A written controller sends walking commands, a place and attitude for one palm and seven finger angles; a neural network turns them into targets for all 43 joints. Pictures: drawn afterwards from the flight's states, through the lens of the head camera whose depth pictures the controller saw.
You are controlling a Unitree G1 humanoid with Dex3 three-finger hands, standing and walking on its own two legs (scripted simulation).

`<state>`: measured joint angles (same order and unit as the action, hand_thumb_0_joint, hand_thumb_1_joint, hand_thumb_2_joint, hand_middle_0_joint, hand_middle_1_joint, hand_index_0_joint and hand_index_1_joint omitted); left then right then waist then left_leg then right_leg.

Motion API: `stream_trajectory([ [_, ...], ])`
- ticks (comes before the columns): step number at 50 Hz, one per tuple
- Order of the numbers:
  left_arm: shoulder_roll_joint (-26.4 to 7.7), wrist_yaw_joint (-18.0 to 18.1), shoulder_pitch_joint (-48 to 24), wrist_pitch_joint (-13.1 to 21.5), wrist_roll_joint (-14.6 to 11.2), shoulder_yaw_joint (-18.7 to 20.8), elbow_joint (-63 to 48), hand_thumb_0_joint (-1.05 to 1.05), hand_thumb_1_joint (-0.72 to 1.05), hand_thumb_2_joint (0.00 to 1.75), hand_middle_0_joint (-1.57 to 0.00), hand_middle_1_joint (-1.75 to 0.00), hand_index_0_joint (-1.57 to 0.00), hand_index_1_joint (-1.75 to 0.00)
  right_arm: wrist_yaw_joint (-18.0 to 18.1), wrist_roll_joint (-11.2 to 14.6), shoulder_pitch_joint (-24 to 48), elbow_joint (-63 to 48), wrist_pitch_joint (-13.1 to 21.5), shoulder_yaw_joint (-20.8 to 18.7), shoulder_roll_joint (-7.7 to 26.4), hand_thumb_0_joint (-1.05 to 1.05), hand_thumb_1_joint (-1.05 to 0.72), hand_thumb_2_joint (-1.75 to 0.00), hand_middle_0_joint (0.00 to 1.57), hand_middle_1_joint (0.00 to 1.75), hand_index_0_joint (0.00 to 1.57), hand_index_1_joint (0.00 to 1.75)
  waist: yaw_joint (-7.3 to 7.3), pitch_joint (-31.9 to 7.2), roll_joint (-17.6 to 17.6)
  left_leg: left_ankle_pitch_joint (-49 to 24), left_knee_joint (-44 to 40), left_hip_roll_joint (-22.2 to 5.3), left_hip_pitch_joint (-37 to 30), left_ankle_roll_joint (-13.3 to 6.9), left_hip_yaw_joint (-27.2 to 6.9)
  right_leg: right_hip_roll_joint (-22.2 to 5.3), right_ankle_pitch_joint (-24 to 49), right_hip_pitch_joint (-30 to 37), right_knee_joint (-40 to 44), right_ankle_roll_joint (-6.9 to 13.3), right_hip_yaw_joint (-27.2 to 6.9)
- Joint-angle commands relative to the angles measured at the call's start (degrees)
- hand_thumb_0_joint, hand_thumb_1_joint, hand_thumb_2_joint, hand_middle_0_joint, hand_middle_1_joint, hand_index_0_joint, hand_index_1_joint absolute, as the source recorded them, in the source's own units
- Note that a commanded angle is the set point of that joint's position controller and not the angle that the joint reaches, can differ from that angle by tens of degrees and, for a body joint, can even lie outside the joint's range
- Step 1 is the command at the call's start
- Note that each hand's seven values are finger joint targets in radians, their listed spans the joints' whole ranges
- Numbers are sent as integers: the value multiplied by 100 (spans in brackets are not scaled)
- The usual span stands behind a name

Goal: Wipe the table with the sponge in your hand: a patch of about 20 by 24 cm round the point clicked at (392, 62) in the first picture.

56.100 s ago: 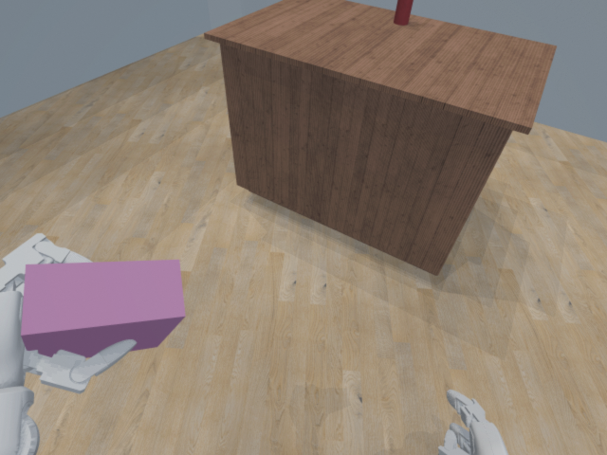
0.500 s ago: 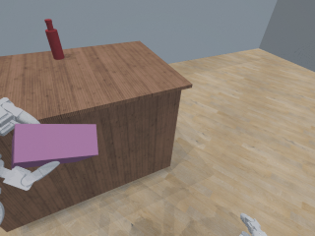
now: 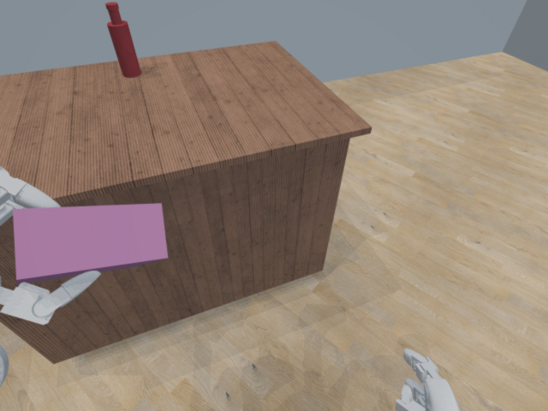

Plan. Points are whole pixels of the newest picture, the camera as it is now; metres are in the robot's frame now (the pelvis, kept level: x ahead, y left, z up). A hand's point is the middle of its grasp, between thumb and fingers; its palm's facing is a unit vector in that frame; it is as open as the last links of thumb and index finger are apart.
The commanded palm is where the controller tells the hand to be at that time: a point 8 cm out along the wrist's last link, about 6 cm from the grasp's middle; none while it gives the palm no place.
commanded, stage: stop stepping back and stand still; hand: left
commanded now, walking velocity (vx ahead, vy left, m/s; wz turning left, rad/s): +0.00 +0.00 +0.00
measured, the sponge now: (107, 243) +0.25 +0.20 +0.19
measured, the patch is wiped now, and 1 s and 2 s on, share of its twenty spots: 1.00 1.00 1.00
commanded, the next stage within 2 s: stand and wait in 0.98 s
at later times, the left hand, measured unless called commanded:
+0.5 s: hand (15, 246) +0.21 +0.27 +0.22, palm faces +0.44 -0.83 -0.35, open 9.9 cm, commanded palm +0.16 +0.31 +0.24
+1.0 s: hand (16, 261) +0.20 +0.26 +0.22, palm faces +0.43 -0.83 -0.35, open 9.9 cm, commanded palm +0.15 +0.30 +0.24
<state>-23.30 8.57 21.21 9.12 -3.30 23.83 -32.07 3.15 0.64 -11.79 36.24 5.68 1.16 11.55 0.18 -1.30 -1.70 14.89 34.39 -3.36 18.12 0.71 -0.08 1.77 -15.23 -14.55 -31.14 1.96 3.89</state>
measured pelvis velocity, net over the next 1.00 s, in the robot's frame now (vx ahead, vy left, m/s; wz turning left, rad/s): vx -0.02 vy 0.03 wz -0.01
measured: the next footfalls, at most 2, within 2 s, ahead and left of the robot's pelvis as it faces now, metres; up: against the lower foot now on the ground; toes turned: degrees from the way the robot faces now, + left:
none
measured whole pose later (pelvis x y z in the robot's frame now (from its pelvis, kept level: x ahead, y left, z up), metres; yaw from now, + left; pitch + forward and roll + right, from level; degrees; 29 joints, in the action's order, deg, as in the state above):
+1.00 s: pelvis -0.02 +0.03 +0.01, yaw -1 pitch -1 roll -2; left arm -21.1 8.7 23.4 9.1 -3.0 21.5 -30.9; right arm 3.4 0.3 -11.2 36.6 4.2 1.0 11.9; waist 0.0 -0.4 -2.4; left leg 10.7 28.9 -2.0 17.1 -0.6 0.8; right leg 0.7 -9.6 -12.9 -23.7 -0.3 2.6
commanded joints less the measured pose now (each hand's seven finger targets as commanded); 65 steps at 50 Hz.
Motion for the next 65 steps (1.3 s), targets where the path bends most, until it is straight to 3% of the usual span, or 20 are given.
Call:
stream_trajectory([
  [1, -845, 27, -537, 230, -78, 424, -837, 0, 10, 130, -120, -160, -120, -160, -25, 76, 553, -806, 261, -292, 621, 0, -90, -90, 20, 30, 20, 30, 93, -510, 741, -503, 183, 7, -118, -156, -128, -1335, 1763, 301, 1138, 269, -1630],
  [2, -827, 26, -577, 260, -80, 398, -993, 0, 10, 130, -120, -160, -120, -160, -10, 62, 567, -816, 254, -294, 644, 0, -90, -90, 20, 30, 20, 30, 84, -654, 463, -808, -147, -21, -351, -166, -162, -1212, 1982, 393, 937, 191, -1382],
  [5, -954, 34, -544, 294, -65, 510, -1392, 0, 10, 130, -120, -160, -120, -160, 51, 25, 737, -958, 243, -305, 737, 0, -90, -90, 20, 30, 20, 30, -17, -735, -259, -1655, -675, -246, -825, -286, -414, -625, 1663, 269, 591, -91, -809],
  [7, -927, 52, -502, 312, -49, 485, -1626, 0, 10, 130, -120, -160, -120, -160, 51, 28, 781, -1007, 223, -261, 689, 0, -90, -90, 20, 30, 20, 30, -60, -720, -360, -1807, -877, -369, -775, -343, -571, -421, 1460, 357, 528, -183, -570],
  [10, -1030, 98, -512, 339, -44, 586, -1741, 0, 10, 130, -120, -160, -120, -160, 73, 12, 831, -1040, 234, -261, 709, 0, -90, -90, 20, 30, 20, 30, -75, -656, -598, -1516, -1093, -391, -614, -324, -635, -357, 1204, 465, 554, -181, -517],
  [11, -967, 106, -422, 347, -54, 568, -1676, 0, 10, 130, -120, -160, -120, -160, 76, 12, 804, -1016, 227, -244, 673, 0, -90, -90, 20, 30, 20, 30, -86, -693, -482, -1447, -1113, -398, -582, -322, -624, -337, 1180, 547, 578, -194, -501],
  [15, -945, 121, -237, 348, -71, 612, -1556, 0, 10, 130, -120, -160, -120, -160, 68, 2, 774, -1027, 221, -278, 718, 0, -90, -90, 20, 30, 20, 30, -56, -813, -601, -1362, -1096, -316, -627, -258, -548, -382, 1302, 632, 667, -152, -553],
  [24, -815, 82, -285, 302, -87, 480, -1118, 0, 10, 130, -120, -160, -120, -160, 72, 20, 816, -1010, 123, -261, 698, 0, -90, -90, 20, 30, 20, 30, -24, -567, -111, -531, -1170, -236, -389, -222, -471, -421, 901, 479, 1027, -158, -643],
  [30, -933, 123, -649, 363, -24, 456, -1479, 0, 10, 130, -120, -160, -120, -160, 100, -16, 903, -1007, 169, -246, 730, 0, -90, -90, 20, 30, 20, 30, -35, -433, -532, 118, -1369, -201, -271, -236, -544, -395, 360, 339, 1122, -125, -647],
  [33, -825, 146, -601, 368, -19, 392, -1330, 0, 10, 130, -120, -160, -120, -160, 96, -15, 875, -958, 175, -224, 680, 0, -90, -90, 20, 30, 20, 30, -38, -382, -392, 393, -1436, -214, -196, -235, -559, -354, 143, 317, 1178, -142, -614],
  [35, -888, 155, -620, 387, 3, 460, -1364, 0, 10, 130, -120, -160, -120, -160, 107, -28, 855, -972, 193, -251, 726, 0, -90, -90, 20, 30, 20, 30, -34, -387, -560, 464, -1488, -214, -166, -226, -601, -348, 81, 315, 1156, -128, -600],
  [37, -783, 153, -550, 366, 6, 397, -1141, 0, 10, 130, -120, -160, -120, -160, 100, -14, 840, -938, 180, -231, 688, 0, -90, -90, 20, 30, 20, 30, -36, -349, -376, 549, -1502, -223, -95, -220, -591, -324, 33, 326, 1174, -150, -582],
  [44, -781, 124, -423, 333, -7, 412, -972, 0, 10, 130, -120, -160, -120, -160, 86, -2, 821, -945, 173, -257, 689, 0, -90, -90, 20, 30, 20, 30, -23, -341, -81, 448, -1272, -157, -179, -202, -482, -421, -140, 124, 1372, -134, -707],
  [55, -929, 176, -454, 360, 9, 524, -1333, 0, 10, 130, -120, -160, -120, -160, 100, -28, 807, -939, 246, -291, 742, 0, -90, -90, 20, 30, 20, 30, -29, -441, -407, 276, -1230, -147, -283, -208, -503, -427, -20, 126, 1254, -97, -706],
  [58, -838, 177, -359, 349, -9, 488, -1226, 0, 10, 130, -120, -160, -120, -160, 97, -14, 785, -933, 241, -274, 697, 0, -90, -90, 20, 30, 20, 30, -30, -478, -215, 136, -1220, -163, -276, -210, -489, -396, 212, 232, 1191, -123, -680],
  [63, -754, 148, -311, 321, -35, 437, -1125, 0, 10, 130, -120, -160, -120, -160, 83, 10, 782, -943, 231, -295, 725, 0, -90, -90, 20, 30, 20, 30, -20, -506, -200, -171, -1124, -157, -365, -191, -440, -416, 457, 247, 1149, -127, -692],
  [65, -865, 149, -336, 312, -33, 525, -1170, 0, 10, 130, -120, -160, -120, -160, 89, -4, 790, -964, 228, -309, 757, 0, -90, -90, 20, 30, 20, 30, -34, -543, -259, -206, -1150, -159, -365, -193, -464, -425, 475, 281, 1124, -125, -678],
])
